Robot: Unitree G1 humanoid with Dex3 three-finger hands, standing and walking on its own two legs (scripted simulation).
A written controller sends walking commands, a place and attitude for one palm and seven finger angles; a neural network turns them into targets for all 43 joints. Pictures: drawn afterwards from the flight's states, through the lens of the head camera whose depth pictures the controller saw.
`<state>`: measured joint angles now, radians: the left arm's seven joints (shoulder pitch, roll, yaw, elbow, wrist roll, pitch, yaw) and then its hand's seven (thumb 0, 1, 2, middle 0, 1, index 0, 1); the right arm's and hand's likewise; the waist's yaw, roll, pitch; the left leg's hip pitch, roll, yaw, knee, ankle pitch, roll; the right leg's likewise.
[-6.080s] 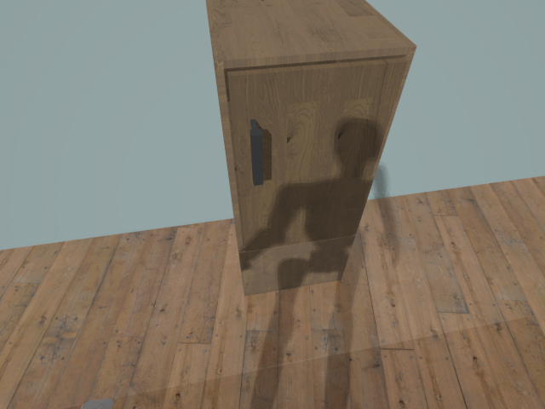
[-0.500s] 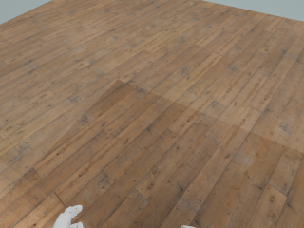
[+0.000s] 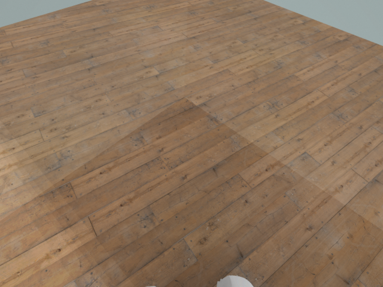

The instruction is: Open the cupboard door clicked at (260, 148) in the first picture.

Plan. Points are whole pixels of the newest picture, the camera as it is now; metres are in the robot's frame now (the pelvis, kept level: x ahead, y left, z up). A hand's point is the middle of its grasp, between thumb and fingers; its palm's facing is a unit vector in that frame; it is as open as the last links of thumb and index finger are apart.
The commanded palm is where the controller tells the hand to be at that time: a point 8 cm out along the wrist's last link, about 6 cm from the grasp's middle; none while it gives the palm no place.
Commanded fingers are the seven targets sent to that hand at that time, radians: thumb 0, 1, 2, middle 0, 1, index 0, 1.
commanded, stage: turn to face it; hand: left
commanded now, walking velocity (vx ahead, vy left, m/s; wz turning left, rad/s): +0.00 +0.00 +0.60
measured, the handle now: out of the picture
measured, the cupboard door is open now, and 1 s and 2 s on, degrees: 0 0 0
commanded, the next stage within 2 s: none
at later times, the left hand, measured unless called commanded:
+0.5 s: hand out of the picture +0.00 +0.14 -0.13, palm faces +0.32 -0.90 -0.28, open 7.4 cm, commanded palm none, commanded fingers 0.00 0.90 0.90 -0.20 -0.30 -0.20 -0.30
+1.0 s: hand out of the picture -0.10 +0.19 -0.15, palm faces +0.62 -0.74 -0.27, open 7.4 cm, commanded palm none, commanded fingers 0.00 0.90 0.90 -0.20 -0.30 -0.20 -0.30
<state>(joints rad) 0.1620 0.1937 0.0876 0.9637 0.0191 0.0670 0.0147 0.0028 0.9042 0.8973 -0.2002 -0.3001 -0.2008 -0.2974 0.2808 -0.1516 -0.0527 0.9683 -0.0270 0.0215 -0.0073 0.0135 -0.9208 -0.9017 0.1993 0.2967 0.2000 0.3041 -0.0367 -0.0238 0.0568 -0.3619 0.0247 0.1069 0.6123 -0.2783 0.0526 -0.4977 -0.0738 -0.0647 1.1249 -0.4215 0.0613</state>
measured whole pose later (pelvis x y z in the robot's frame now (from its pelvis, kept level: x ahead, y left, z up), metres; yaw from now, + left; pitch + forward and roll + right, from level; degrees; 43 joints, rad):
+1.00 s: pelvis -0.02 -0.04 +0.01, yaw +37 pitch +1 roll -1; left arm 0.18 0.27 0.08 0.89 0.01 0.06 0.01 0.00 0.91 0.90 -0.20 -0.30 -0.20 -0.30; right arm 0.16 -0.22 -0.04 0.90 -0.02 0.04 0.01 0.01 -0.91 -0.90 0.20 0.30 0.20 0.30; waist 0.01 -0.01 0.09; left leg -0.25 -0.02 -0.02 0.51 -0.28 0.03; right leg -0.49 -0.10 -0.02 1.04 -0.42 0.11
